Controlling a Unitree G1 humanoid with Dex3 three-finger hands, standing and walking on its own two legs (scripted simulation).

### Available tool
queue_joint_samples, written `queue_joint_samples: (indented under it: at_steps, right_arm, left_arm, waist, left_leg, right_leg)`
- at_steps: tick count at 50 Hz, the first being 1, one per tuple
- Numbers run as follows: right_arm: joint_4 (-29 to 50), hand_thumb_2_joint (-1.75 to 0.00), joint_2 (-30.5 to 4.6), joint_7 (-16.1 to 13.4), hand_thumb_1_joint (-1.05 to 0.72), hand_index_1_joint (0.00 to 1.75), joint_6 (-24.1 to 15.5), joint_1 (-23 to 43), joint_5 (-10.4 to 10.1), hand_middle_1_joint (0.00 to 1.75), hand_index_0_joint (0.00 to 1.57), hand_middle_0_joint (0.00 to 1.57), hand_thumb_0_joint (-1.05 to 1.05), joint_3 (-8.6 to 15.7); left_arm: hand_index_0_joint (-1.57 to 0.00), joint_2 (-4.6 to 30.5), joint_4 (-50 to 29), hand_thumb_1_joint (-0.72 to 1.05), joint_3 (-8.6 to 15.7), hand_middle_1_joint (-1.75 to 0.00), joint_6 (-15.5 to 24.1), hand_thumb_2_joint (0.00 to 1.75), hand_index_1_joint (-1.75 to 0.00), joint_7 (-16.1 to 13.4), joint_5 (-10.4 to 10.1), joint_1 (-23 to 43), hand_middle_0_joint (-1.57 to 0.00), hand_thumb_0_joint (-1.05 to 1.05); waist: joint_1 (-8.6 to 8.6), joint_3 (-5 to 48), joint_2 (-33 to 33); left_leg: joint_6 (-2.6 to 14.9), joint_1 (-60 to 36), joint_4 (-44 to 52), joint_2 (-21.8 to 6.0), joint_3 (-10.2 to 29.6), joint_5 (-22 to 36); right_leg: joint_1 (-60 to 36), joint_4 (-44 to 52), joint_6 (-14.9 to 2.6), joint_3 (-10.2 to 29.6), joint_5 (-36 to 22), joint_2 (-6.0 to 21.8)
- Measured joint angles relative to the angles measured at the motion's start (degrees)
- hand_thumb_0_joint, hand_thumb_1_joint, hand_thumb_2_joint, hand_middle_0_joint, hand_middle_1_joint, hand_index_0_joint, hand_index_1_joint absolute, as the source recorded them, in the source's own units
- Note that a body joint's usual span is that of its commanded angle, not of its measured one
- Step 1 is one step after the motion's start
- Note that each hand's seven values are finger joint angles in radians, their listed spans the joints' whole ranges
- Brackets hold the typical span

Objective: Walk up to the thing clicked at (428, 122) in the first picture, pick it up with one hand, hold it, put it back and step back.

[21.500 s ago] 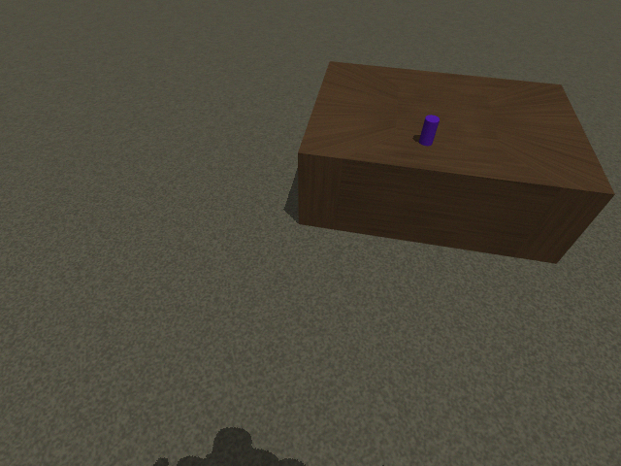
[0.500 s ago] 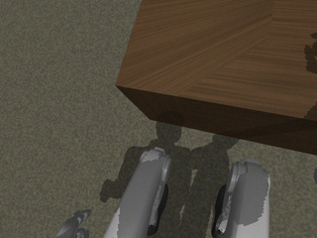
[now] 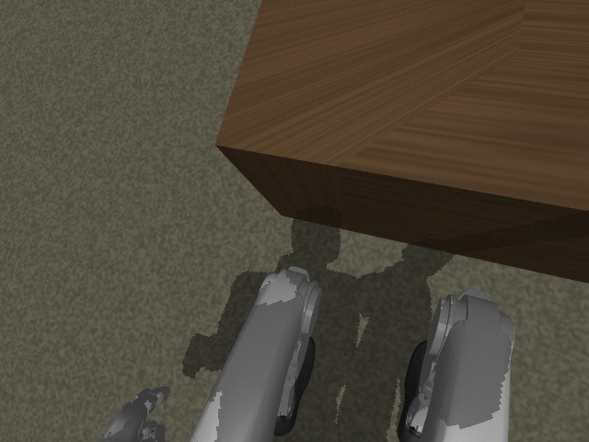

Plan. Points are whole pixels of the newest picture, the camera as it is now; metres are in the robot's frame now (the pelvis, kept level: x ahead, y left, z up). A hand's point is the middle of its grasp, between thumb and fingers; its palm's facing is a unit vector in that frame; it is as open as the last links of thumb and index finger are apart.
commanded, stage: loosen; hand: right
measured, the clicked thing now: out of the picture +0.55 -0.32 +0.02
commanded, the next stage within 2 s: open in 0.02 s
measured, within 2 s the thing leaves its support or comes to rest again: neither
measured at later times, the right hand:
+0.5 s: hand out of the picture +0.55 -0.31 +0.03, palm faces +0.34 +0.94 -0.02, open 12.3 cm
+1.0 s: hand out of the picture +0.53 -0.37 +0.15, palm faces +0.39 +0.92 -0.06, open 17.0 cm
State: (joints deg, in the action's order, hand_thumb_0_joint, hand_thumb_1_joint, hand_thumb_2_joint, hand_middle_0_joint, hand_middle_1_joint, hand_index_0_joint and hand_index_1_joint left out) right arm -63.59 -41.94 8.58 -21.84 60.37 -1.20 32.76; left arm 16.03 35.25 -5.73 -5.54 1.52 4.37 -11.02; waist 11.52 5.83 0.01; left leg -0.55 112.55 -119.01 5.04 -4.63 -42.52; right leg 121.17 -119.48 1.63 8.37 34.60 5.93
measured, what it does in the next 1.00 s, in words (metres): rises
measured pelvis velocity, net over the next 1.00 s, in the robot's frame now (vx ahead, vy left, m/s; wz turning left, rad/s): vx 0.02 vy -0.01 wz -0.02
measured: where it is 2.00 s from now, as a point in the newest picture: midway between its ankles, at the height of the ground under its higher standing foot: (349, 407)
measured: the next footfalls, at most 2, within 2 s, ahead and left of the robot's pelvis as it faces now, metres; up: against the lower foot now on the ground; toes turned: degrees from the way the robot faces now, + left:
none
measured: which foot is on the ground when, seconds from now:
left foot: down 0.00-1.00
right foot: down 0.00-1.00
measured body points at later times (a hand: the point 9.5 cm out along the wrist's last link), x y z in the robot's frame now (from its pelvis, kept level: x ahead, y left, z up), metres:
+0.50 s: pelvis +0.00 +0.00 +0.00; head +0.23 -0.07 +0.39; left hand +0.07 +0.27 -0.10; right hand +0.53 -0.36 +0.03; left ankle +0.07 +0.12 -0.39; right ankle +0.09 -0.15 -0.39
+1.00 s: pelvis +0.02 -0.01 +0.08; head +0.22 -0.06 +0.48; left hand +0.08 +0.27 -0.02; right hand +0.50 -0.42 +0.16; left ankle +0.07 +0.12 -0.39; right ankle +0.09 -0.15 -0.39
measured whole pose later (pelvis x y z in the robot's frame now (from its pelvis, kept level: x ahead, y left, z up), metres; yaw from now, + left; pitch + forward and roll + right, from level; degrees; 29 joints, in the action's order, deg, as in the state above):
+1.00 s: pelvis +0.02 -0.01 +0.08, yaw -1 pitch +34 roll +7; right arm -59.3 -46.2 12.2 -13.7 54.0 -3.9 34.5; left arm 16.1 36.3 -4.0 -4.8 -0.1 0.3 -13.7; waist 9.9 9.2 1.7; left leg -0.5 97.5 -103.4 4.8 -4.1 -40.9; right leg 106.0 -105.3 1.3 6.9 34.5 6.4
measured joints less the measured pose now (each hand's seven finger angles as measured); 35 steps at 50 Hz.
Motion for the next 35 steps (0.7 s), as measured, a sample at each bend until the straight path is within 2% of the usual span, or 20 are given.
queue_joint_samples:
  at_steps: [9,14,23,30,35]
  right_arm:
    - [0.7,-0.79,-0.4,-0.1,0.09,0.94,1.5,-0.2,-0.1,0.94,1.01,1.00,0.00,-0.8]
    - [1.4,-0.60,-0.1,-0.3,0.14,0.80,2.1,-0.7,-0.6,0.80,0.98,0.97,0.00,-1.0]
    - [3.5,-0.35,0.8,-1.0,0.22,0.53,2.3,-1.9,-0.7,0.52,0.71,0.70,0.00,-0.8]
    - [3.4,-0.27,0.5,-1.2,0.24,0.37,2.4,-1.9,-0.5,0.36,0.46,0.46,0.00,-0.4]
    - [5.0,-0.22,-0.7,-1.0,0.28,0.28,3.5,-1.7,-0.1,0.27,0.33,0.32,0.00,0.9]
  left_arm:
    - [-0.22,0.1,-0.3,0.92,-0.4,-0.30,-0.1,0.85,-0.28,-0.3,-0.3,-0.4,-0.20,0.00]
    - [-0.21,0.0,-0.3,0.91,-0.6,-0.30,0.0,0.87,-0.29,-0.5,-0.5,-0.5,-0.20,0.00]
    - [-0.20,0.0,-0.4,0.89,-0.3,-0.30,-0.1,0.88,-0.30,-0.4,-0.4,-0.6,-0.20,0.00]
    - [-0.20,-0.2,-0.5,0.89,-0.5,-0.30,-0.3,0.89,-0.31,-0.4,-0.4,-0.2,-0.20,0.00]
    - [-0.20,-0.6,-0.7,0.89,-0.4,-0.30,-0.5,0.88,-0.30,-0.7,-0.8,0.2,-0.20,0.00]
  waist:
    - [0.09,0.1,0.2]
    - [0.13,0.0,0.1]
    - [0.22,0.0,0.1]
    - [0.21,0.1,0.4]
    - [0.43,-0.4,0.2]
  left_leg:
    - [-0.06,0.1,0.2,0.0,-0.3,0.2]
    - [-0.16,-0.3,0.5,0.1,-0.3,0.2]
    - [-0.28,-0.7,0.6,0.1,-0.2,-0.2]
    - [-0.26,-0.6,0.6,0.2,-0.2,-0.2]
    - [-0.24,-1.1,1.1,0.2,-0.2,0.0]
  right_leg:
    - [0.3,-0.1,-0.06,0.3,-0.1,-0.1]
    - [0.0,0.0,-0.15,0.4,0.0,0.0]
    - [-0.3,0.0,-0.26,0.2,0.5,0.1]
    - [-0.2,-0.1,-0.24,0.3,0.5,0.1]
    - [-0.9,0.5,-0.20,0.2,0.4,0.2]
